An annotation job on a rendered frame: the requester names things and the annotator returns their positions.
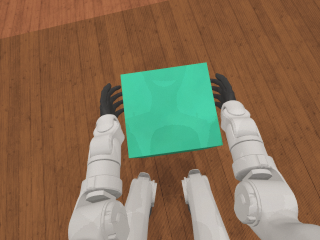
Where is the robot thigh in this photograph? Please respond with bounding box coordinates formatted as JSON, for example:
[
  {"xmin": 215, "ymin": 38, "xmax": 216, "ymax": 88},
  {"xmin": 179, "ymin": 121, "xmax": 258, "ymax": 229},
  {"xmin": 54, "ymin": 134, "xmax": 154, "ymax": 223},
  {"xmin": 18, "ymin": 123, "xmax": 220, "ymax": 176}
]
[
  {"xmin": 181, "ymin": 173, "xmax": 230, "ymax": 240},
  {"xmin": 124, "ymin": 176, "xmax": 157, "ymax": 240}
]

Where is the robot right hand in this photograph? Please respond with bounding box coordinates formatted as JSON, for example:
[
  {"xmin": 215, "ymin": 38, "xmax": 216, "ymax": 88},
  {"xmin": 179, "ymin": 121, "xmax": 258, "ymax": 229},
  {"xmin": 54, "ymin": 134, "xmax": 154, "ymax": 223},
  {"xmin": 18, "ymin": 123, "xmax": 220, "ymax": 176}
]
[{"xmin": 210, "ymin": 73, "xmax": 236, "ymax": 109}]

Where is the robot left forearm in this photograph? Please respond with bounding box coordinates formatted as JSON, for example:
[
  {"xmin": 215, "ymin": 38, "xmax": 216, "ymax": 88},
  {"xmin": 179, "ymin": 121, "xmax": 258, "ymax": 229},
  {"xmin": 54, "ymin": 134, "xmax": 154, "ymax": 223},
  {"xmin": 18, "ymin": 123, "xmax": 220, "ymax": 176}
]
[{"xmin": 68, "ymin": 114, "xmax": 125, "ymax": 240}]

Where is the carton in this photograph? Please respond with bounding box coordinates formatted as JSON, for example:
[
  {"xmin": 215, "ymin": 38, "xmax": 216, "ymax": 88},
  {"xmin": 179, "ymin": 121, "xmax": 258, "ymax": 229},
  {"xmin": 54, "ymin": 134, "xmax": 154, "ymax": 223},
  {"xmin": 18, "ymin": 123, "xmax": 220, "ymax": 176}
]
[{"xmin": 120, "ymin": 62, "xmax": 223, "ymax": 158}]

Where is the robot left upper arm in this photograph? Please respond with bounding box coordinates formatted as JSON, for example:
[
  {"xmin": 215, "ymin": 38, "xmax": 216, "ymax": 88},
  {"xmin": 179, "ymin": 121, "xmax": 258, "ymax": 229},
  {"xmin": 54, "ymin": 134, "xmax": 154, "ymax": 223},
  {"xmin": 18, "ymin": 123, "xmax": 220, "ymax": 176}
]
[{"xmin": 68, "ymin": 199, "xmax": 130, "ymax": 240}]

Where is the robot right upper arm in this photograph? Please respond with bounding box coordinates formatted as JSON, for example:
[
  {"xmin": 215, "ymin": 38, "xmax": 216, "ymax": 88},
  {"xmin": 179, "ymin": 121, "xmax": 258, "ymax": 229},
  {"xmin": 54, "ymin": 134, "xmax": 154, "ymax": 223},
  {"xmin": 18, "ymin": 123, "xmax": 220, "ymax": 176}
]
[{"xmin": 234, "ymin": 179, "xmax": 320, "ymax": 240}]

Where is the robot left hand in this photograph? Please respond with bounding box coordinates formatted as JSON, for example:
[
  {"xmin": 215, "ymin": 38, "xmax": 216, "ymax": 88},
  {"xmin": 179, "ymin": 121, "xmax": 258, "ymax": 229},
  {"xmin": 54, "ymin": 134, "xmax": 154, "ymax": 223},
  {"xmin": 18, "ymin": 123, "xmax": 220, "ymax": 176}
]
[{"xmin": 99, "ymin": 83, "xmax": 124, "ymax": 118}]

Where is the right robot thigh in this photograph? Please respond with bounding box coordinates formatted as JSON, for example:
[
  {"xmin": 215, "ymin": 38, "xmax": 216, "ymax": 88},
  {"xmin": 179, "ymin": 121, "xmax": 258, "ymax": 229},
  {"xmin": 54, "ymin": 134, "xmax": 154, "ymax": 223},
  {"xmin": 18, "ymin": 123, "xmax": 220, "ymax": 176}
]
[{"xmin": 181, "ymin": 173, "xmax": 230, "ymax": 240}]

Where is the robot right forearm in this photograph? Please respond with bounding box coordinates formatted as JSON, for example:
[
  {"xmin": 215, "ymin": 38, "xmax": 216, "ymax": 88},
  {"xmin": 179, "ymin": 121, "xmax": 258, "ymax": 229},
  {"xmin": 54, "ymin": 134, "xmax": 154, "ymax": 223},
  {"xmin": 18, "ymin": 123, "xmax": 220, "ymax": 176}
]
[{"xmin": 220, "ymin": 100, "xmax": 298, "ymax": 217}]

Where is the left robot thigh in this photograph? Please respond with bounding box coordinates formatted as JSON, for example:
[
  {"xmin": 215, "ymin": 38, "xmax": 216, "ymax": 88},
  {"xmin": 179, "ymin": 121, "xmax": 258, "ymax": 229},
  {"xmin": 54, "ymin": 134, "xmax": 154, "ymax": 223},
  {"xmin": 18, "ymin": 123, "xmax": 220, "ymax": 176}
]
[{"xmin": 124, "ymin": 176, "xmax": 157, "ymax": 240}]

